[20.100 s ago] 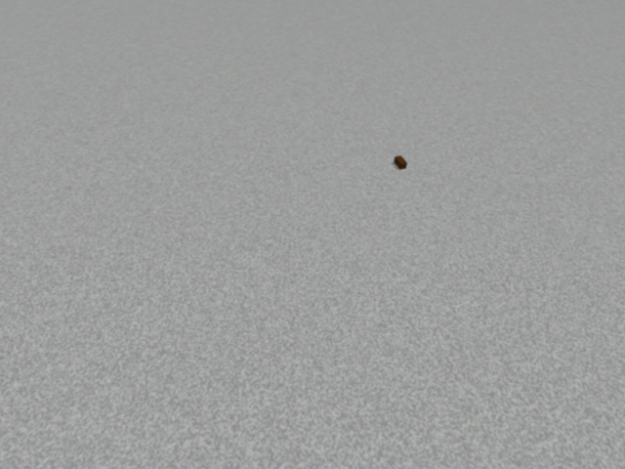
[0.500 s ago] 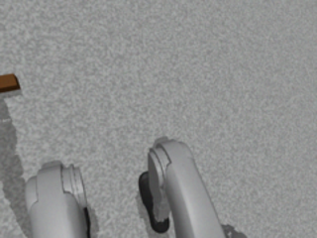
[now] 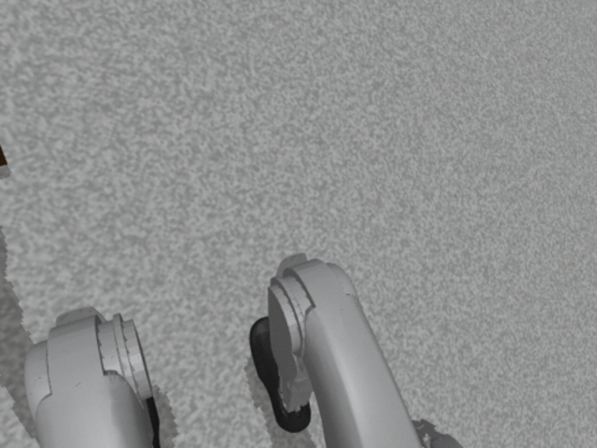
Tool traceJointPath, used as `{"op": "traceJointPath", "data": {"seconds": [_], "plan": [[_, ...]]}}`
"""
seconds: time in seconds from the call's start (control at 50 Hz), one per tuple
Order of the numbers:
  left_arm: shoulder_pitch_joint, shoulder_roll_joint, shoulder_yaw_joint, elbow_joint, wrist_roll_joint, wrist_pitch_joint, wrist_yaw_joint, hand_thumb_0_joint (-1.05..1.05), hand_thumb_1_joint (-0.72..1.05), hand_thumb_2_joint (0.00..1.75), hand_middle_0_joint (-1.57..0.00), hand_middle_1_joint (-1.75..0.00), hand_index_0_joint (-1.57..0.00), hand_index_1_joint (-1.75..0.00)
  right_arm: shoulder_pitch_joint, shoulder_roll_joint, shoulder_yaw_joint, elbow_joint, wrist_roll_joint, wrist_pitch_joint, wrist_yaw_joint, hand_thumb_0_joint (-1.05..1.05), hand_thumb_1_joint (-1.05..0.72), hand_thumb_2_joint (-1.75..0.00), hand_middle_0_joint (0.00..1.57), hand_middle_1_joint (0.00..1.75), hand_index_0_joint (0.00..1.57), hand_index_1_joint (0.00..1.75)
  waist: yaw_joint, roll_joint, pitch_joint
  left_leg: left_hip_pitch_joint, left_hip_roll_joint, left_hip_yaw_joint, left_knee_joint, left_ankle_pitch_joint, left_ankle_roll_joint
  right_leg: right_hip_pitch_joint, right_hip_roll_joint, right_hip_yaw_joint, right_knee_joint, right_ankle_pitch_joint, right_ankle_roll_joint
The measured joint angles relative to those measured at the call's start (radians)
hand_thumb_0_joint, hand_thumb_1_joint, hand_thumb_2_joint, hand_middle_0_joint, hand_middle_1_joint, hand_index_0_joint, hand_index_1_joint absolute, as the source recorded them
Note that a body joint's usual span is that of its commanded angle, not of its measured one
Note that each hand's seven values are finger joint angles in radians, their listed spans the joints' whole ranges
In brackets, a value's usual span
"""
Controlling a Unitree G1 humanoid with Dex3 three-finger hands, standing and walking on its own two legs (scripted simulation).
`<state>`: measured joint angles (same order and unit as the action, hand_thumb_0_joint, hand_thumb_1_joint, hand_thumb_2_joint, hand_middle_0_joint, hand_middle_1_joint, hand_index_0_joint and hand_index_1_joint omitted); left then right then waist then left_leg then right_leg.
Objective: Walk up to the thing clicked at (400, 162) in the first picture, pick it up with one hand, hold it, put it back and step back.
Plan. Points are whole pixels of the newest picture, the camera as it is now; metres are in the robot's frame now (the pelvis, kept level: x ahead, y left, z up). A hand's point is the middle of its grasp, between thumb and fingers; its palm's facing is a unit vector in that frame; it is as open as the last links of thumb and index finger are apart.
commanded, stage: rise first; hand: left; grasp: from above
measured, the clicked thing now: out of the picture +0.55 +0.32 -0.31
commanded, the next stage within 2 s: none
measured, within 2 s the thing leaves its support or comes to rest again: neither
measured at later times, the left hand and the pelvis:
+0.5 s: hand out of the picture +0.50 +0.35 -0.18, palm faces -0.42 -0.12 -0.90, open 12.5 cm; pelvis +0.00 +0.00 +0.00, yaw -1 degrees
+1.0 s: hand out of the picture +0.50 +0.35 -0.17, palm faces -0.42 -0.12 -0.90, open 12.5 cm; pelvis +0.00 +0.00 +0.00, yaw -1 degrees
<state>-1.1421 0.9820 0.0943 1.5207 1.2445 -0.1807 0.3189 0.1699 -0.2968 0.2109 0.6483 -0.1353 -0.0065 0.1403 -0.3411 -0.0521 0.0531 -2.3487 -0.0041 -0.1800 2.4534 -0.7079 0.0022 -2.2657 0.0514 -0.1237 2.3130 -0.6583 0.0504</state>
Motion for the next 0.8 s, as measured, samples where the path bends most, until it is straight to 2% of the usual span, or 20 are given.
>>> {"op": "traceJointPath", "data": {"seconds": [0.42,0.7,0.8], "plan": [[-0.012,0.029,-0.009,0.019,0.007,0.002,0.012,0.00,-0.25,0.77,-0.36,-0.71,-0.35,-0.72,-0.004,-0.003,0.028,-0.016,-0.006,-0.007,-0.003,0.00,-0.90,-0.89,0.21,0.30,0.20,0.30,-0.016,-0.009,0.006,-0.002,-0.001,-0.007,0.004,0.005,0.004,0.005,0.001,-0.007,-0.006,0.006,0.002],[-0.005,0.034,-0.016,-0.011,-0.010,0.013,-0.028,0.00,-0.25,0.77,-0.37,-0.70,-0.36,-0.71,-0.002,-0.004,0.031,-0.025,-0.003,0.001,-0.002,0.00,-0.90,-0.89,0.21,0.30,0.20,0.30,-0.012,-0.008,0.011,0.000,0.000,-0.007,0.000,0.010,0.009,0.011,0.002,-0.008,-0.013,0.011,0.004],[0.001,0.030,-0.020,-0.025,-0.006,0.005,-0.034,0.00,-0.25,0.78,-0.37,-0.69,-0.36,-0.71,0.002,-0.004,0.032,-0.026,-0.001,0.007,-0.005,0.00,-0.90,-0.89,0.21,0.30,0.20,0.30,-0.008,-0.009,0.005,-0.003,-0.001,-0.007,-0.001,0.011,0.009,0.010,0.001,-0.008,-0.014,0.011,0.001]]}}
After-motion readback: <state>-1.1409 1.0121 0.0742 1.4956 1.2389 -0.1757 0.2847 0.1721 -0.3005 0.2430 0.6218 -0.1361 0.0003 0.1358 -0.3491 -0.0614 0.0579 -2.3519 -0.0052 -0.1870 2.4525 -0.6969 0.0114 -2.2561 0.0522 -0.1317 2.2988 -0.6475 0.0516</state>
